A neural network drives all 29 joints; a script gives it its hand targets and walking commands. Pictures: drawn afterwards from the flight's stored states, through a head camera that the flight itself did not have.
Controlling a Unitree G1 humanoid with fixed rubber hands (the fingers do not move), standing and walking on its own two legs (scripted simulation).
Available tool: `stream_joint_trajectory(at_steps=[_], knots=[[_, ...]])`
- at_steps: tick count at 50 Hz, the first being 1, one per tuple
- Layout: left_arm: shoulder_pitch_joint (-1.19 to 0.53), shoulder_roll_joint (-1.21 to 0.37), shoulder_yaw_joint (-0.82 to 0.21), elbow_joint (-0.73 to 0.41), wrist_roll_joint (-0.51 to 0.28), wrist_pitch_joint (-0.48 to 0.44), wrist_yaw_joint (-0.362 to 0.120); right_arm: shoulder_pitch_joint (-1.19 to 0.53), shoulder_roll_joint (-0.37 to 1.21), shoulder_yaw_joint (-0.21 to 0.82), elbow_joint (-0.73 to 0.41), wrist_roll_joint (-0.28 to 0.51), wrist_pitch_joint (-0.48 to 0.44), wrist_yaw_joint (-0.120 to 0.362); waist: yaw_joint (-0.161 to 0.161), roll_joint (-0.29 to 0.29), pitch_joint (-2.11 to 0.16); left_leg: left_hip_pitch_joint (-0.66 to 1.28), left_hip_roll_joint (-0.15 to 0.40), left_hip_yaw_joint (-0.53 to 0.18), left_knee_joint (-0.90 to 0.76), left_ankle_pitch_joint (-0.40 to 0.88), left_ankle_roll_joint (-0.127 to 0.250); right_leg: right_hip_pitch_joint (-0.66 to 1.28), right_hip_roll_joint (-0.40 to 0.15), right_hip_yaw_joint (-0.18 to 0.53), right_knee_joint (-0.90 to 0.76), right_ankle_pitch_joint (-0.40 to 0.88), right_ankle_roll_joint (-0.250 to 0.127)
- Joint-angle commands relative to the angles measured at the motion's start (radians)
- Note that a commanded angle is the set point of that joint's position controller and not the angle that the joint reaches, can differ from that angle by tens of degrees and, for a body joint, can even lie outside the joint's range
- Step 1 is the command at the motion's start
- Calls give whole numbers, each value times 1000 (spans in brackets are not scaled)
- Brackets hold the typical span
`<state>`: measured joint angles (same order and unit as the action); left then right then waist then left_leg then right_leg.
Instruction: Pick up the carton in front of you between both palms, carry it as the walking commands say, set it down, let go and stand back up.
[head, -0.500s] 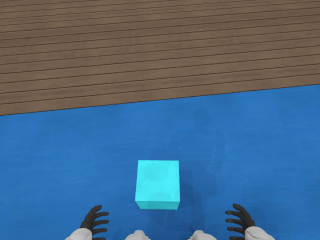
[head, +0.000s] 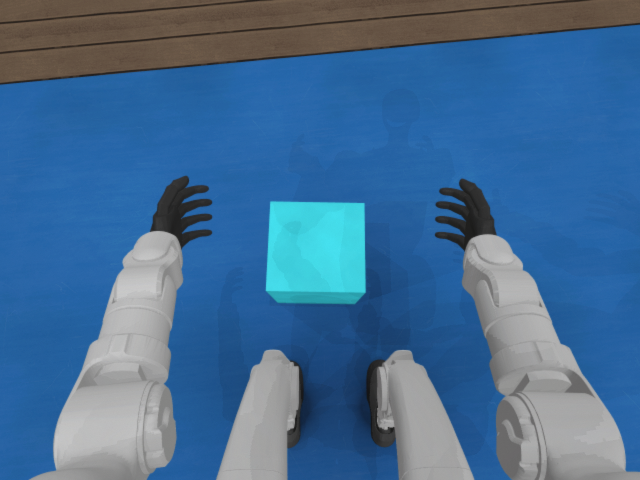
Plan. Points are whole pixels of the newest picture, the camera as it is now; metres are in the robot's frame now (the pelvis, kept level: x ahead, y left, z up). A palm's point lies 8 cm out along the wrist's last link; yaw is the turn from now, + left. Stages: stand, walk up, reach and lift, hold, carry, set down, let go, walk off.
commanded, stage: reach and lift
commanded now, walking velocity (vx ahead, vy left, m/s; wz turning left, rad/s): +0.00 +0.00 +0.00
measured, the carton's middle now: (316, 258) +0.47 +0.03 -0.54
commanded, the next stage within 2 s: none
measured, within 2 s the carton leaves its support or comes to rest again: leaves its support in 1.96 s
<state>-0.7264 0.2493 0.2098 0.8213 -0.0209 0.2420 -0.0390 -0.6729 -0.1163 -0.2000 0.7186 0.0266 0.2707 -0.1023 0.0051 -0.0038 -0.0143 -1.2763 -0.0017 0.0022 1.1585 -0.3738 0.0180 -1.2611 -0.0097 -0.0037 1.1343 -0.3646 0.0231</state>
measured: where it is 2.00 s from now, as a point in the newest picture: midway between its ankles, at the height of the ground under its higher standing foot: (335, 418)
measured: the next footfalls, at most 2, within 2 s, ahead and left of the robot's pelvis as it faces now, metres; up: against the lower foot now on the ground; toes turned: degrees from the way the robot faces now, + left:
none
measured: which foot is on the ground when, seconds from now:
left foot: down 0.00-1.00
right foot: down 0.00-1.00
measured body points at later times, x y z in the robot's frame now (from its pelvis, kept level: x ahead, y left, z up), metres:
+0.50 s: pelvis +0.01 +0.00 -0.06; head +0.32 +0.01 +0.27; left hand +0.50 +0.22 -0.20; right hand +0.50 -0.17 -0.20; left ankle +0.08 +0.11 -0.63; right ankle +0.08 -0.13 -0.63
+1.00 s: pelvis -0.05 -0.01 -0.26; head +0.31 +0.01 +0.01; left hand +0.48 +0.22 -0.43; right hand +0.48 -0.16 -0.43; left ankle +0.08 +0.11 -0.63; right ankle +0.08 -0.13 -0.63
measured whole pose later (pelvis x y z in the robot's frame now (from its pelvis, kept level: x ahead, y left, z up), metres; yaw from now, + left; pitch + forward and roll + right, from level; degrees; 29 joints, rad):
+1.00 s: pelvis -0.05 -0.01 -0.26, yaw -2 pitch +40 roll -2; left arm -1.32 0.43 0.09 1.13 -0.23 0.03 0.05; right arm -1.27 -0.25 -0.11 1.01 0.22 0.07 -0.19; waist 0.02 -0.03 0.22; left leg -2.25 0.01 -0.02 2.06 -0.51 0.01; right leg -2.24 0.02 -0.01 2.04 -0.50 0.02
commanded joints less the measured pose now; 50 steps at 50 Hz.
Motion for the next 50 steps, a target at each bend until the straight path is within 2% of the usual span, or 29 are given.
stream_joint_trajectory(at_steps=[1,7,10,13,17,23,27,30,34,40,45,50], knots=[[-345,143,34,-38,-6,-58,9,-309,-102,-43,-51,-2,-58,-21,2,46,-690,344,-39,-5,-143,80,-39,211,69,-43,-93,27,18],[-547,189,41,57,-24,-120,17,-502,-133,-65,17,6,-120,-35,3,54,-870,333,-44,-12,-114,144,-41,154,77,-45,-61,68,12],[-561,194,50,69,-14,-144,15,-507,-135,-71,25,-2,-145,-31,4,61,-993,388,-50,-13,-107,254,-42,159,86,-48,-62,142,8],[-537,178,71,71,8,-172,8,-483,-125,-87,32,-22,-176,-16,4,62,-1019,393,-50,-23,-94,370,-41,114,88,-42,-59,223,5],[-505,143,109,80,39,-211,-3,-467,-96,-113,50,-53,-220,3,13,47,-953,278,-44,-39,-41,450,-41,-5,85,-28,-18,280,12],[-446,117,121,118,48,-238,3,-414,-69,-121,96,-64,-247,2,20,34,-909,43,-43,-41,122,453,-45,-205,84,-21,147,289,25],[-442,144,98,107,10,-253,18,-411,-84,-85,90,-27,-260,-13,28,32,-962,-81,-44,-34,256,454,-45,-273,87,-17,289,307,28],[-467,190,62,62,-39,-261,32,-445,-110,-33,41,24,-265,-32,34,19,-1073,-138,-48,-21,360,455,-46,-245,90,-16,398,346,27],[-530,249,6,9,-112,-255,48,-515,-141,28,-24,94,-252,-62,45,1,-1186,-215,-47,5,480,373,-50,-168,93,-19,531,341,26],[-671,298,-51,38,-179,-229,69,-654,-185,67,-1,154,-217,-91,46,13,-1120,-318,-23,26,594,148,-46,-214,82,-30,647,138,25],[-776,314,-86,156,-204,-217,86,-767,-213,76,125,183,-207,-98,43,24,-971,-388,1,17,657,-6,-37,-323,65,-35,715,-25,20],[-850,319,-127,277,-218,-237,94,-840,-232,88,260,200,-234,-86,40,25,-834,-441,18,-9,721,-41,-32,-424,53,-27,786,-64,14]])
